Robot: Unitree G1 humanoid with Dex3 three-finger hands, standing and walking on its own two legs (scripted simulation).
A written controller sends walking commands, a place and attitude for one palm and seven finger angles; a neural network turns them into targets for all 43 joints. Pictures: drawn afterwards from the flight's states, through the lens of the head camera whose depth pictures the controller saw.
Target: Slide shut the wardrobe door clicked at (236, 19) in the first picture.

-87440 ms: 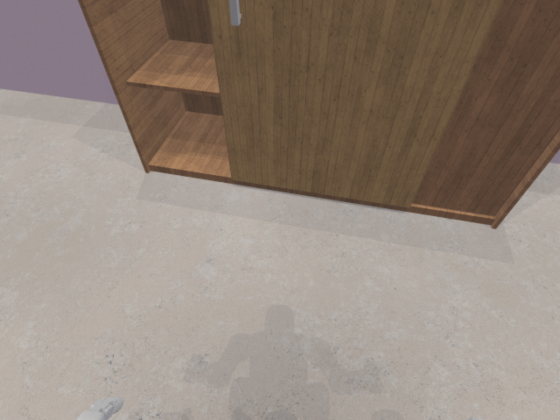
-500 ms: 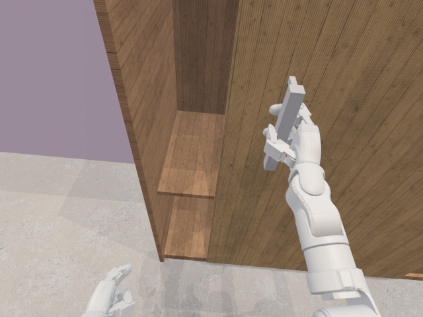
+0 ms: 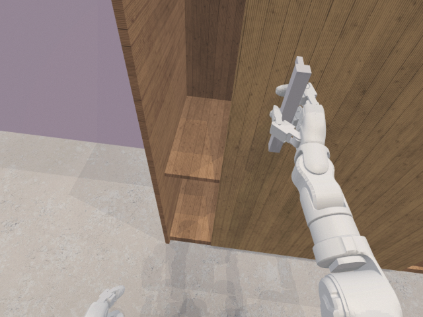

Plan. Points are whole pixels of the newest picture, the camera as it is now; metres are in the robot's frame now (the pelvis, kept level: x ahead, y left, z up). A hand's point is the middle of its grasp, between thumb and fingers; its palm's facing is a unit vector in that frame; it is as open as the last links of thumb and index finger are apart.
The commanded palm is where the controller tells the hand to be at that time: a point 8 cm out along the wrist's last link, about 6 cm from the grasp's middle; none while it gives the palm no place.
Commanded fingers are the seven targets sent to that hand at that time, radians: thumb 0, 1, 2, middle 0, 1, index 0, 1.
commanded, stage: step sideways, sliding the door along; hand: right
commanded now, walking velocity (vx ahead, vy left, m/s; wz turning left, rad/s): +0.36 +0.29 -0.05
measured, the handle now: (285, 108) +0.48 -0.11 +0.15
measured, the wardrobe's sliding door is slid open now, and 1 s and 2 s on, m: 0.20 0.19 0.03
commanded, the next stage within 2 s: none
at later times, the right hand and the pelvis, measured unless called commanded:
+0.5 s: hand (273, 123) +0.43 -0.08 +0.15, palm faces +0.12 +0.99 -0.07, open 6.2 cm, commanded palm +0.41 -0.06 +0.15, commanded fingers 0.00 -0.90 -0.90 0.45 1.40 0.45 1.40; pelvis +0.02 +0.06 +0.00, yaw -4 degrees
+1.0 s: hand (265, 118) +0.45 -0.06 +0.15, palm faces +0.40 +0.91 -0.06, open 6.2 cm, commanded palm +0.42 -0.02 +0.15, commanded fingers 0.00 -0.90 -0.90 0.45 1.40 0.45 1.40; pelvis +0.10 +0.18 +0.01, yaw -9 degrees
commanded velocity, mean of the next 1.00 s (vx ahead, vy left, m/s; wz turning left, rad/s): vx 0.08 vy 0.24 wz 0.04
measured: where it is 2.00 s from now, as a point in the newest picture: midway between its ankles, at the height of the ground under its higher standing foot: outside the picture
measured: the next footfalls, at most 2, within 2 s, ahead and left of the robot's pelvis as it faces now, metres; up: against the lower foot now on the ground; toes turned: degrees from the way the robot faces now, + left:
left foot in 0.64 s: +0.18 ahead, +0.23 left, +0.00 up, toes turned -5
right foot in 0.80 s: +0.07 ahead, -0.01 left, +0.00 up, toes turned -12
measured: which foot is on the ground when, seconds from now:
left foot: down 0.00-0.36, up 0.38-0.62, down 0.64-0.80, up 0.82-1.00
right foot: down 0.00-0.66, up 0.68-0.78, down 0.80-1.00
